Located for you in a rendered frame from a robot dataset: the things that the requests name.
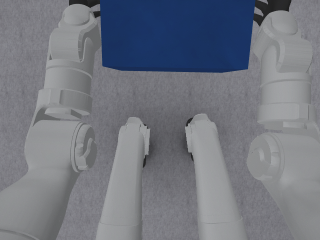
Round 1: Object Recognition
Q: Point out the right robot shin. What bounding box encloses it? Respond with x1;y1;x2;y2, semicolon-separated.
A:
190;113;219;137

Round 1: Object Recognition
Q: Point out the robot left hand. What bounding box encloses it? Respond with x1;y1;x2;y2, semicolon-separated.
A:
69;0;101;18

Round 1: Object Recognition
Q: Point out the left robot shin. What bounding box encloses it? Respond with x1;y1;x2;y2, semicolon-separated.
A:
118;117;146;159

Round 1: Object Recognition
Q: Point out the left robot forearm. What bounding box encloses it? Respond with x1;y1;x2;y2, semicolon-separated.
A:
24;4;102;164

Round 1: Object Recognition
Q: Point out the right robot forearm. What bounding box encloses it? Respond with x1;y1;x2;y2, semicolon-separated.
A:
252;10;320;144

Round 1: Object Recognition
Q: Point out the right robot upper arm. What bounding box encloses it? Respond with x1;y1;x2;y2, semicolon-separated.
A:
246;132;320;240

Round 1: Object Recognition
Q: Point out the robot shin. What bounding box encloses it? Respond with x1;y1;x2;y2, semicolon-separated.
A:
190;113;219;137
118;117;146;159

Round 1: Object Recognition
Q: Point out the carton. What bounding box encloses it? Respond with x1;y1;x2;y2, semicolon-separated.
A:
100;0;256;73

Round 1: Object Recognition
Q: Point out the robot right hand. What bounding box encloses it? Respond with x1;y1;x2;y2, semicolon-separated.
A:
253;0;292;26

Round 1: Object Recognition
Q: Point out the left robot upper arm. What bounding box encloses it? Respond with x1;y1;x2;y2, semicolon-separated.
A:
0;120;98;240

